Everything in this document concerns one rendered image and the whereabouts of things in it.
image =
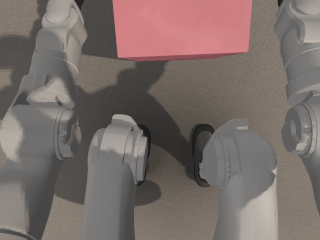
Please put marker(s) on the robot right upper arm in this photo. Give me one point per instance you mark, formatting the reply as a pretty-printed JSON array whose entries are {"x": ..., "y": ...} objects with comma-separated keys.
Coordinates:
[{"x": 301, "y": 136}]

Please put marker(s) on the left robot hand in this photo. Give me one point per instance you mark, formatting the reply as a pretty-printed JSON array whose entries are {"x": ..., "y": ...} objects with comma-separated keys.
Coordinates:
[{"x": 79, "y": 3}]

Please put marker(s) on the carton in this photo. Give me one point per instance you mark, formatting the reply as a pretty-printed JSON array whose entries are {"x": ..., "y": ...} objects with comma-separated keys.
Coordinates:
[{"x": 169, "y": 30}]

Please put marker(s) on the right robot forearm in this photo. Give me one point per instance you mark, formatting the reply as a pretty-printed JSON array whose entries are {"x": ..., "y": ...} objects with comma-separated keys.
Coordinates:
[{"x": 298, "y": 29}]

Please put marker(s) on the left robot forearm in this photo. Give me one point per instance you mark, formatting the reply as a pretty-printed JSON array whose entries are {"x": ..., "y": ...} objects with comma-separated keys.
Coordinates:
[{"x": 55, "y": 63}]

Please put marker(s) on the left robot foot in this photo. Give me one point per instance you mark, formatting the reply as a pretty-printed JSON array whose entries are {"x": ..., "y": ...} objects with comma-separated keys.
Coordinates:
[{"x": 146, "y": 133}]

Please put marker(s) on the right robot shin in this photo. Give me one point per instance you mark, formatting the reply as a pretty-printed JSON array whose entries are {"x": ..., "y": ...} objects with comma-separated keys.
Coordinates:
[{"x": 237, "y": 124}]

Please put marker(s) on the robot left upper arm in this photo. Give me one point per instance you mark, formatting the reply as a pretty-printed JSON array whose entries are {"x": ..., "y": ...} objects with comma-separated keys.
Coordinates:
[{"x": 36, "y": 140}]

